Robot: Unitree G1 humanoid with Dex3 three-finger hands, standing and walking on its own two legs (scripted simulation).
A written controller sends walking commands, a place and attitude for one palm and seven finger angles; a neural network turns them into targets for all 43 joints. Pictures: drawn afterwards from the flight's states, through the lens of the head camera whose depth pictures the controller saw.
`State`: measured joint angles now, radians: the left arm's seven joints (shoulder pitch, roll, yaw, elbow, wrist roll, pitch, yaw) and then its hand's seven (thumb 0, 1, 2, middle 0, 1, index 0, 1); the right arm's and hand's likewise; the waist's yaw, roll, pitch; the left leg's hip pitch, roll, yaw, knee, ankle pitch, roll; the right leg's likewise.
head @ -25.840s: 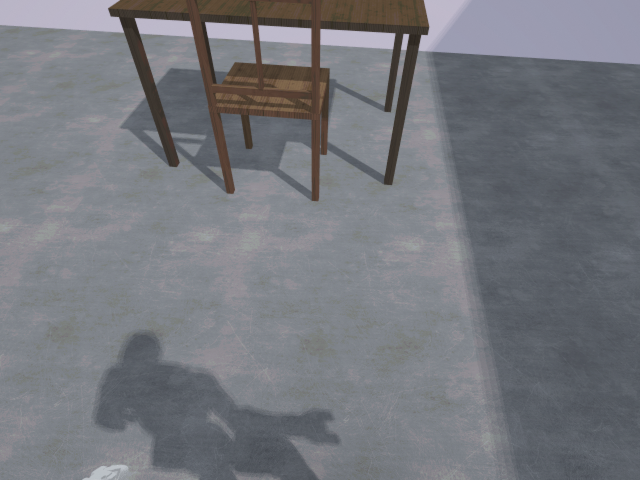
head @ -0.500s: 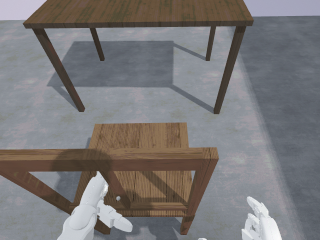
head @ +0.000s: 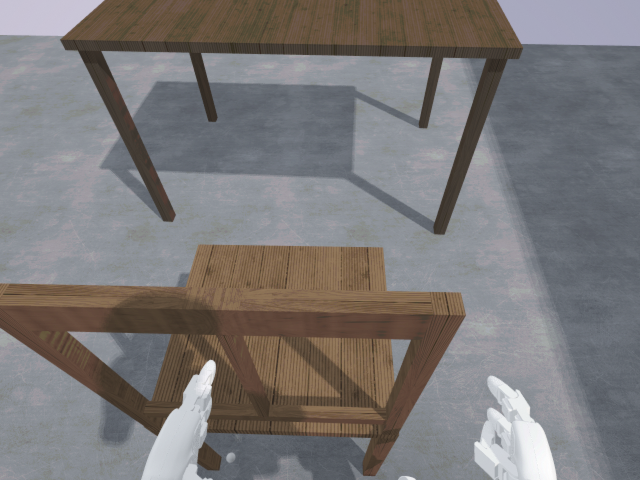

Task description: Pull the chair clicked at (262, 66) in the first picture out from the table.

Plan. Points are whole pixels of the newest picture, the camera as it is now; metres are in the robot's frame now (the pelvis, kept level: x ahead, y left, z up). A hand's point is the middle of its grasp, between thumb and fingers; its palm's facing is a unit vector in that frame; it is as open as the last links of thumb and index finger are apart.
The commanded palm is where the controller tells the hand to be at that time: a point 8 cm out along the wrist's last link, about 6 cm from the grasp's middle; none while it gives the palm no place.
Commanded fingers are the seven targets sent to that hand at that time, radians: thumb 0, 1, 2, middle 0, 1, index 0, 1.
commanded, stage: draw the fingers out of the gap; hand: left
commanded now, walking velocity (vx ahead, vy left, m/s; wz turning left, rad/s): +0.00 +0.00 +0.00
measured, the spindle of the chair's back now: (249, 377) +0.26 +0.11 -0.03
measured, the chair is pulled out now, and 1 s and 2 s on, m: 0.70 0.69 0.69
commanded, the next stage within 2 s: draw the hand back to the body in 0.28 s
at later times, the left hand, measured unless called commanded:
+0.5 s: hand out of the picture +0.11 +0.12 +0.01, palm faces +0.01 -1.00 -0.03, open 17.4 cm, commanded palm +0.08 +0.19 +0.03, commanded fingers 0.00 -0.55 0.20 0.00 0.00 0.00 0.00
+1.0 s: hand (117, 469) +0.14 +0.19 +0.09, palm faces +0.10 -0.95 -0.30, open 16.8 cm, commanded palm +0.10 +0.24 +0.12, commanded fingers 0.00 -0.15 0.39 -0.05 -0.08 -0.05 -0.08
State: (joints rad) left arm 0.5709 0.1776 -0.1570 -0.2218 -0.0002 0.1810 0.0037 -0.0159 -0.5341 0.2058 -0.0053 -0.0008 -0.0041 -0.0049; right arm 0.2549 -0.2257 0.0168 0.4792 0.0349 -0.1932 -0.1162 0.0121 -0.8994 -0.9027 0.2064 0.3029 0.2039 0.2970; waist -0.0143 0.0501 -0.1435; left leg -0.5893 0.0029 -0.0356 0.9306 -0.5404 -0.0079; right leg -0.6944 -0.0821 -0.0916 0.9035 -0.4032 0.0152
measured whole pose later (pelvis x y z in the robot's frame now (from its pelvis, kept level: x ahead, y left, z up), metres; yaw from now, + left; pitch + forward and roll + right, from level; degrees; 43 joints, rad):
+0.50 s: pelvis -0.01 +0.00 -0.02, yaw +0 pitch +13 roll -2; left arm 0.87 0.17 -0.13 -0.42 -0.08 0.02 -0.03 -0.02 -0.53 0.21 -0.01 0.00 -0.01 -0.01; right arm 0.26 -0.19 -0.02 0.43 0.05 -0.19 -0.12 0.01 -0.90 -0.90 0.21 0.30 0.20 0.30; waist 0.01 0.03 -0.18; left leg -0.69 0.01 -0.04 1.05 -0.59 0.00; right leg -0.79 -0.08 -0.09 1.00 -0.44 0.02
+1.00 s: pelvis -0.02 +0.00 +0.00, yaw +0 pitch +7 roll -2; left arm 0.76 0.31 0.09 -0.49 -0.10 -0.08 -0.01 -0.02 -0.43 0.26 -0.02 -0.02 -0.05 -0.04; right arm 0.25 -0.19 0.00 0.53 0.06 -0.20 -0.13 0.01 -0.90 -0.90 0.21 0.30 0.20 0.30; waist 0.04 0.07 -0.11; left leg -0.52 0.03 -0.05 0.94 -0.53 -0.01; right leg -0.60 -0.06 -0.11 0.87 -0.37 0.01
